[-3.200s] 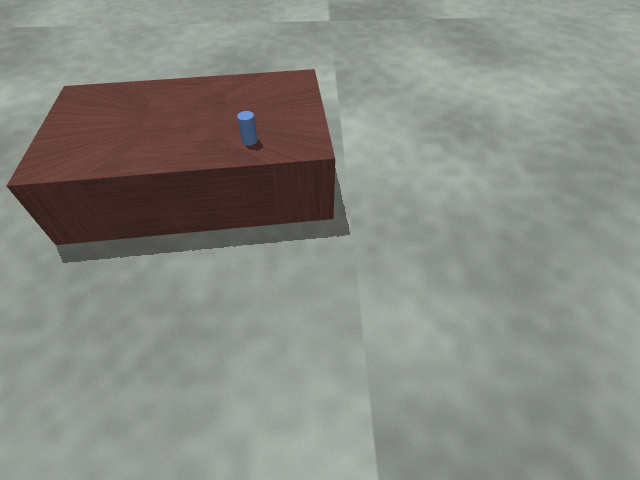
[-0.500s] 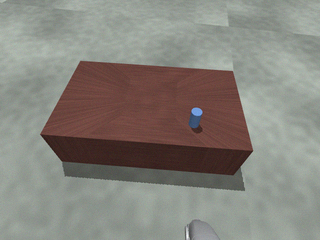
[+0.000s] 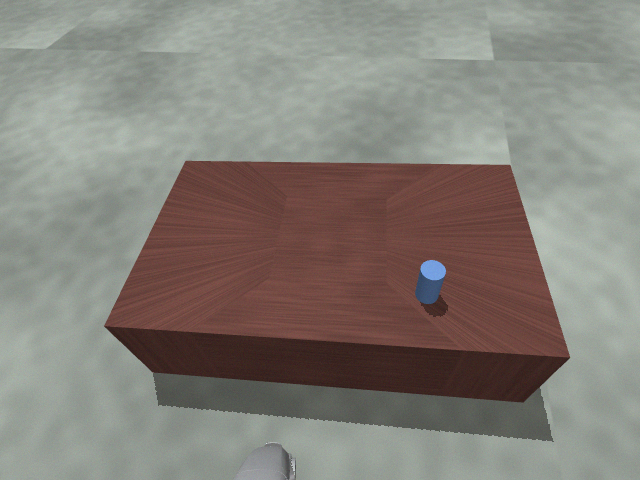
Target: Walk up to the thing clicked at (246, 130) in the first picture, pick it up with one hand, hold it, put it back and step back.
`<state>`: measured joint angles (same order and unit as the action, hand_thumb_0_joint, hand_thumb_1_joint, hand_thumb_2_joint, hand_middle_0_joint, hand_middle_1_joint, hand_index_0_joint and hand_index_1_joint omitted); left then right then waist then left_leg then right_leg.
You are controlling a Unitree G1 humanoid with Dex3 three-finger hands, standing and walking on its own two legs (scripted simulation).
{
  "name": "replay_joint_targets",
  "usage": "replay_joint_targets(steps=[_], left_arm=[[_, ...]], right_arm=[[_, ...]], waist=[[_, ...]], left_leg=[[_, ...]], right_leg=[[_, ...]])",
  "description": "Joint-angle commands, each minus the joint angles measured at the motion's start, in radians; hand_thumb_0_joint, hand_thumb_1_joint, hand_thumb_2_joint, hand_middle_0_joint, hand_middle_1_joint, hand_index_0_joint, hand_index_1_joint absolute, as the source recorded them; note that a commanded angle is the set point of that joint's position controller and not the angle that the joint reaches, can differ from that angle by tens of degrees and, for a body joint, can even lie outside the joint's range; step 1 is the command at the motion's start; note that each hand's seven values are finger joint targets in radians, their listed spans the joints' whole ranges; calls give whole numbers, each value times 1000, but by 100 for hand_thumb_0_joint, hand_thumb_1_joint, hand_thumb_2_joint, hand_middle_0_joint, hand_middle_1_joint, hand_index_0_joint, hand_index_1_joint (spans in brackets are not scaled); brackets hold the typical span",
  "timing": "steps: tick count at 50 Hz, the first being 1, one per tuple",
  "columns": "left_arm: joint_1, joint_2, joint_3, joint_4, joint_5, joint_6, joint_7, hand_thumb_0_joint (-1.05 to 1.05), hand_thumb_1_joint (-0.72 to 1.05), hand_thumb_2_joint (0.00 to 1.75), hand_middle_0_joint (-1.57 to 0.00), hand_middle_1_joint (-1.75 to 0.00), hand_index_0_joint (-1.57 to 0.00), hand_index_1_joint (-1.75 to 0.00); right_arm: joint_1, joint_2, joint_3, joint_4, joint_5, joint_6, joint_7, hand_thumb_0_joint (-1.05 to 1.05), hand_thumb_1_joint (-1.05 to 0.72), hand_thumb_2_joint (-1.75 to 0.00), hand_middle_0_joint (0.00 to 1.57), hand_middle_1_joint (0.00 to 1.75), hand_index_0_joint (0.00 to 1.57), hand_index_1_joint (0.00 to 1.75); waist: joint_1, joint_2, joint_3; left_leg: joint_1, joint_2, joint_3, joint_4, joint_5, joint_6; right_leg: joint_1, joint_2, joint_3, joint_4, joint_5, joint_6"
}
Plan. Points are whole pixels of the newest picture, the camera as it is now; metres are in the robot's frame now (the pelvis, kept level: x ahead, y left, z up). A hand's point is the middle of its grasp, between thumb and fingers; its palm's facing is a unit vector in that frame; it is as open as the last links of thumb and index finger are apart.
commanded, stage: walk up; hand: right
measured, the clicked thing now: (429, 282) +0.62 -0.21 -0.38
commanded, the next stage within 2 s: none
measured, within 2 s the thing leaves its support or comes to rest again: neither
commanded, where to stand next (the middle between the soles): +0.16 +0.03 m, yaw -3 degrees
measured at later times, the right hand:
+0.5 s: hand out of the picture +0.14 -0.21 -0.15, palm faces +0.02 +0.92 -0.39, open 7.4 cm
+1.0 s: hand out of the picture +0.12 -0.22 -0.14, palm faces +0.05 +0.93 -0.37, open 7.4 cm
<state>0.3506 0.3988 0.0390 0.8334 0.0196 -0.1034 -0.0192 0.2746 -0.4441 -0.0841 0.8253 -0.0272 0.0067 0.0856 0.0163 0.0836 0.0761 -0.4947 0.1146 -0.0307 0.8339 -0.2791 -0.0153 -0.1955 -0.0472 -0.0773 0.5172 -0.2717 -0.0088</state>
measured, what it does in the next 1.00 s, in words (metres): steps on the spot: left foot, then right foot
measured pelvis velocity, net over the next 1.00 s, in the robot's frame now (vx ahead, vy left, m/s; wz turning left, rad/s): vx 0.08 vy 0.05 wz -0.08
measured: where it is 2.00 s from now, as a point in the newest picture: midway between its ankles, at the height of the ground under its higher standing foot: outside the picture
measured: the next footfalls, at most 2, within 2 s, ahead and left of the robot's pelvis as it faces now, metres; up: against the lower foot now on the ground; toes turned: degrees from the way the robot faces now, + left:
left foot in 0.10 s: +0.16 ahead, +0.17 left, +0.00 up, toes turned +1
right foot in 0.50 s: +0.12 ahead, -0.07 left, +0.00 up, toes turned -5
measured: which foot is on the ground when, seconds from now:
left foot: up 0.00-0.08, down 0.10-1.00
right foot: down 0.00-0.12, up 0.14-0.48, down 0.50-1.00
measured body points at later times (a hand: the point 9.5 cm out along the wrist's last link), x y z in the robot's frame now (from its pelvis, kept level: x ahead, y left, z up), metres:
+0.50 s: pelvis +0.07 +0.06 -0.02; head +0.10 +0.06 +0.43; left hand +0.14 +0.38 -0.14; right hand +0.14 -0.26 -0.13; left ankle +0.12 +0.17 -0.73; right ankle +0.09 -0.07 -0.74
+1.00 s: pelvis +0.08 +0.05 +0.01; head +0.09 +0.05 +0.46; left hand +0.21 +0.33 -0.12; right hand +0.12 -0.27 -0.12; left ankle +0.12 +0.17 -0.73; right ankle +0.09 -0.07 -0.73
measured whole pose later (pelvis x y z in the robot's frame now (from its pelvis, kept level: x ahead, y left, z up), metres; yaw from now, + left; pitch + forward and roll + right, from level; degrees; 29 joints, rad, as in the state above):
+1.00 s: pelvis +0.08 +0.05 +0.01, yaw -5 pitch -2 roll +0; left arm 0.09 0.34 0.01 1.08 0.01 -0.01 -0.03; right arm 0.15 -0.38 0.01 1.11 -0.02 -0.04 0.01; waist -0.01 -0.02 0.04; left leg -0.19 0.05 0.10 0.41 -0.18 -0.01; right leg -0.18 -0.01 -0.02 0.43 -0.21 0.00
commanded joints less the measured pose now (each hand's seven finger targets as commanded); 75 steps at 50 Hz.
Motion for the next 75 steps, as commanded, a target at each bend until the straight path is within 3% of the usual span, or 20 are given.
replay_joint_targets(steps=[1,3,4,5,6,7,8,12,16,21,24,25,26,27,28,31,32,37,50,75], left_arm=[[-29,302,85,-75,0,-8,17,0,90,90,-20,-30,-20,-30],[-68,296,73,-84,-5,6,18,0,90,90,-20,-30,-20,-30],[-80,258,60,-89,-6,14,20,0,90,90,-20,-30,-20,-30],[-31,194,36,-84,-9,24,21,0,90,90,-20,-30,-20,-30],[30,113,12,-90,-20,29,20,0,90,90,-20,-30,-20,-30],[70,188,32,-53,-19,45,36,0,90,90,-20,-30,-20,-30],[50,245,43,-26,-14,52,46,0,90,90,-20,-30,-20,-30],[57,224,46,24,-28,57,32,0,90,90,-20,-30,-20,-30],[24,185,37,39,-19,76,24,0,90,90,-20,-30,-20,-30],[-31,173,44,60,-9,83,28,0,90,90,-20,-30,-20,-30],[-18,179,50,87,1,75,29,0,90,90,-20,-30,-20,-30],[-30,220,59,82,7,67,31,0,90,90,-20,-30,-20,-30],[-95,259,61,63,12,56,29,0,90,90,-20,-30,-20,-30],[-177,284,58,55,-1,64,25,0,90,90,-20,-30,-20,-30],[-224,262,49,45,-2,69,19,0,90,90,-20,-30,-20,-30],[-223,190,24,65,-12,69,16,0,90,90,-20,-30,-20,-30],[-217,187,25,81,-11,71,16,0,90,90,-20,-30,-20,-30],[-265,186,22,114,-11,81,10,0,90,90,-20,-30,-20,-30],[-306,164,14,202,-19,82,7,0,90,90,-20,-30,-20,-30],[-320,149,9,267,-11,86,15,0,90,90,-20,-30,-20,-30]], right_arm=[[-22,-130,-44,-54,3,-43,-15,0,-90,-90,20,30,20,30],[30,-124,-44,-26,4,-55,-32,0,-90,-90,20,30,20,30],[100,-142,-50,4,2,-62,-45,0,-90,-90,20,30,20,30],[161,-182,-59,25,0,-71,-58,0,-90,-90,20,30,20,30],[150,-274,-75,11,-10,-78,-66,0,-90,-90,20,30,20,30],[99,-316,-77,-18,9,-75,-65,0,-90,-90,20,30,20,30],[60,-323,-83,-17,20,-68,-64,0,-90,-90,20,30,20,30],[0,-213,-37,-33,18,-79,-81,0,-90,-90,20,30,20,30],[-16,-202,-27,-36,17,-79,-94,0,-90,-90,20,30,20,30],[-54,-207,-17,-37,17,-68,-99,0,-90,-90,20,30,20,30],[-95,-173,1,-30,30,-57,-98,0,-90,-90,20,30,20,30],[-91,-132,16,-29,37,-56,-98,0,-90,-90,20,30,20,30],[-58,-93,27,-19,42,-51,-98,0,-90,-90,20,30,20,30],[-85,-117,16,4,39,-45,-106,0,-90,-90,20,30,20,30],[-54,-132,12,41,34,-48,-107,0,-90,-90,20,30,20,30],[-100,-162,10,85,32,-65,-96,0,-90,-90,20,30,20,30],[-112,-159,14,91,30,-66,-96,0,-90,-90,20,30,20,30],[-157,-147,32,144,18,-60,-87,0,-90,-90,20,30,20,30],[-188,-138,49,236,17,-81,-95,0,-90,-90,20,30,20,30],[-248,-118,36,268,15,-60,-99,0,-90,-90,20,30,20,30]], waist=[[9,-264,9],[-41,-220,-52],[-77,-146,-91],[-91,31,-126],[-63,276,-122],[-43,172,-111],[-43,162,-64],[-6,110,-49],[-17,99,-97],[-14,73,-111],[27,2,-121],[21,-113,-132],[-26,-239,-100],[-27,-254,-76],[-46,-243,-70],[-41,-176,-102],[-28,-179,-123],[-16,-148,-3],[-9,-73,-136],[-20,-99,-111]], left_leg=[[125,-20,65,-150,51,0],[300,-43,86,-250,119,19],[389,-63,83,-287,123,28],[439,-22,17,-392,41,48],[466,203,-333,-483,80,109],[410,306,-497,-544,-1,206],[336,328,-512,-553,-110,272],[291,150,-140,-456,294,191],[319,155,-84,-424,338,211],[224,192,-76,-344,455,216],[139,143,-52,-265,257,138],[107,97,-14,-197,161,90],[86,-1,47,-132,12,43],[174,-73,79,-122,-196,37],[289,-59,60,-160,-176,38],[344,12,8,-321,67,63],[322,38,-21,-345,71,74],[232,12,-18,-453,-122,51],[345,41,5,-513,184,38],[443,43,22,-558,237,26]], right_leg=[[-134,-179,140,-169,-31,-188],[-189,-195,136,-43,123,-170],[-206,-164,116,80,159,-131],[-218,-91,52,290,81,-96],[-360,40,18,477,-195,-27],[-391,60,92,543,-297,-33],[-383,14,124,610,-297,-42],[-310,-9,147,534,-166,-34],[-252,-8,111,372,-127,-5],[-107,12,54,230,-103,-14],[35,12,79,1,67,-50],[54,-82,228,-59,125,-81],[3,-194,419,-130,127,-132],[-125,-257,426,-134,104,-221],[-212,-237,394,-101,101,-208],[-168,-97,203,-47,124,-70],[-115,-77,189,-41,109,-61],[-132,-80,234,-158,-189,-63],[63,-78,178,-178,190,-37],[47,-78,161,-255,237,-8]])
